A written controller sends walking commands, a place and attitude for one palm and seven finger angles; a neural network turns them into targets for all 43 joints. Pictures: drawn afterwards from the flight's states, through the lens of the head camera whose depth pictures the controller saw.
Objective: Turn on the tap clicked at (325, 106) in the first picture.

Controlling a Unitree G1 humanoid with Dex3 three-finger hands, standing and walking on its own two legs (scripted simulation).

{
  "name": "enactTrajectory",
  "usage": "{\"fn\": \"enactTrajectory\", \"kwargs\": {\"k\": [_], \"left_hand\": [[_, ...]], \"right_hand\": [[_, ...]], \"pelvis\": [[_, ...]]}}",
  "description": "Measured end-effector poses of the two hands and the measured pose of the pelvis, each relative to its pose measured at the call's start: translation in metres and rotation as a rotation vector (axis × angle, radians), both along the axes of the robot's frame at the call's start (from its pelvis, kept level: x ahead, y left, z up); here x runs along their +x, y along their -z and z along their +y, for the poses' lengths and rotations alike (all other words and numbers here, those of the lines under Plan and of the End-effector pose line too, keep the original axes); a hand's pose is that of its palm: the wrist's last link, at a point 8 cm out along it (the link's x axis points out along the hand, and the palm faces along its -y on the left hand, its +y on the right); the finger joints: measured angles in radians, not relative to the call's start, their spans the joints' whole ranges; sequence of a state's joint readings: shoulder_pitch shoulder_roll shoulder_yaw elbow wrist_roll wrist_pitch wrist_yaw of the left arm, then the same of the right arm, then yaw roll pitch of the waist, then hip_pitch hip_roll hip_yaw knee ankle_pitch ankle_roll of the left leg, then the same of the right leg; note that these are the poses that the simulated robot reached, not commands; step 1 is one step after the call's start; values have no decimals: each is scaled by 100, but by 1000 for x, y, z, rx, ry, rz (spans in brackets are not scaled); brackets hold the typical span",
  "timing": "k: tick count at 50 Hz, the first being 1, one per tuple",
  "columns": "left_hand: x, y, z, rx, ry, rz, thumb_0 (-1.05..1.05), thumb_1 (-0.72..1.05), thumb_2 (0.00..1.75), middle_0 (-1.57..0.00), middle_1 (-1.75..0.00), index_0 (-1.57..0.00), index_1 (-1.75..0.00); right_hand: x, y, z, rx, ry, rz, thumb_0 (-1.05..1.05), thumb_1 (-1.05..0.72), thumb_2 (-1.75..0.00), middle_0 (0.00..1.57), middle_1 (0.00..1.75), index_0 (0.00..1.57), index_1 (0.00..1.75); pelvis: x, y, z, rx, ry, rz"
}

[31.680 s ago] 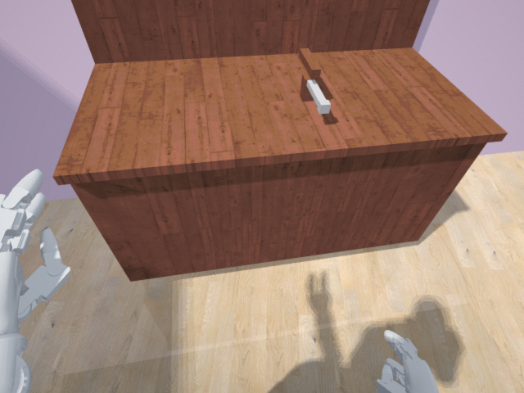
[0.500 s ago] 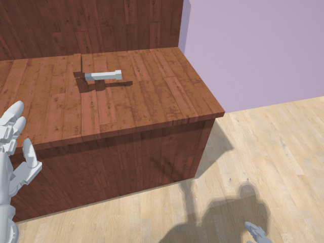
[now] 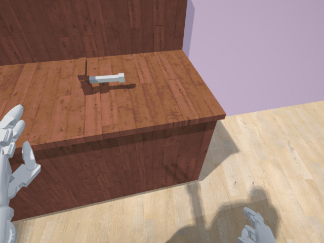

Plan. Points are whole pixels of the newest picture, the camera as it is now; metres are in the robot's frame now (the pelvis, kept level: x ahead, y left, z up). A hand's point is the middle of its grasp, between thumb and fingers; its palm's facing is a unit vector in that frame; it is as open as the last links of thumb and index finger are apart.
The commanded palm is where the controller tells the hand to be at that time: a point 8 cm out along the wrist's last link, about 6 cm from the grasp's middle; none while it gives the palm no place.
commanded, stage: stand and check the lever's angle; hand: left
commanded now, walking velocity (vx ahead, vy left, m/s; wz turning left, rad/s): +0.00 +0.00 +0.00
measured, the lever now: (121, 77) +0.75 +0.22 +0.00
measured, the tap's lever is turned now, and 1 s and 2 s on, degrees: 86 86 86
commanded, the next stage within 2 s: stand and wait in 0.16 s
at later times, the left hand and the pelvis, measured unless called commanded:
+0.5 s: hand (34, 153) +0.24 +0.27 +0.16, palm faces +0.39 -0.86 -0.33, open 7.4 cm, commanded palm +0.19 +0.31 +0.18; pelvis +0.03 +0.03 +0.01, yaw -1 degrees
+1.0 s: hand (28, 153) +0.24 +0.28 +0.16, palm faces +0.39 -0.86 -0.33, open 7.4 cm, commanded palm +0.19 +0.32 +0.18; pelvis +0.02 +0.04 +0.01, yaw -1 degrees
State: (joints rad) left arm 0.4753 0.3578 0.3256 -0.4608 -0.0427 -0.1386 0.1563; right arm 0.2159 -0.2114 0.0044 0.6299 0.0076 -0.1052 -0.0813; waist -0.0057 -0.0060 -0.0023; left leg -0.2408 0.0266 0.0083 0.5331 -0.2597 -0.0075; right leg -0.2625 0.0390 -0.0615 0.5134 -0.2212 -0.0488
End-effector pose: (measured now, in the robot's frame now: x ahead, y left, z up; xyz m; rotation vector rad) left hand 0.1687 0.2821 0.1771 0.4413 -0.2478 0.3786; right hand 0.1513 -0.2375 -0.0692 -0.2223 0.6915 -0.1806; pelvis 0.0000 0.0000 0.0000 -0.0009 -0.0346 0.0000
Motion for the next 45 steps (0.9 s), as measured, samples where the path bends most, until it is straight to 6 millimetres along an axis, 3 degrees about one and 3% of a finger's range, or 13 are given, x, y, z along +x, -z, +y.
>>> {"fn": "enactTrajectory", "kwargs": {"k": [6, 14, 28, 45], "left_hand": [[9, 5, 4, -44, -30, 12, 1, 89, 90, -21, -30, -21, -30], [21, 9, 10, -67, -1, 47, 1, 89, 90, -21, -30, -21, -30], [36, 9, 30, -67, 11, 53, 1, 89, 90, -21, -30, -21, -30], [34, 5, 37, -60, 5, 39, 1, 89, 90, -21, -30, -21, -30]], "right_hand": [[24, -4, 8, 14, -45, -20, 1, -90, -90, 20, 30, 20, 30], [37, -11, 21, 6, -43, -19, 1, -90, -90, 20, 30, 20, 30], [33, -9, 39, 6, -23, 24, 1, -90, -90, 20, 30, 20, 30], [30, -6, 47, 15, -14, 27, 1, -90, -90, 20, 30, 20, 30]], "pelvis": [[9, -2, 1, -18, -12, 9], [19, -6, 12, -12, 2, 3], [27, -8, 31, -15, 14, 16], [25, -9, 39, -15, 21, 15]]}}
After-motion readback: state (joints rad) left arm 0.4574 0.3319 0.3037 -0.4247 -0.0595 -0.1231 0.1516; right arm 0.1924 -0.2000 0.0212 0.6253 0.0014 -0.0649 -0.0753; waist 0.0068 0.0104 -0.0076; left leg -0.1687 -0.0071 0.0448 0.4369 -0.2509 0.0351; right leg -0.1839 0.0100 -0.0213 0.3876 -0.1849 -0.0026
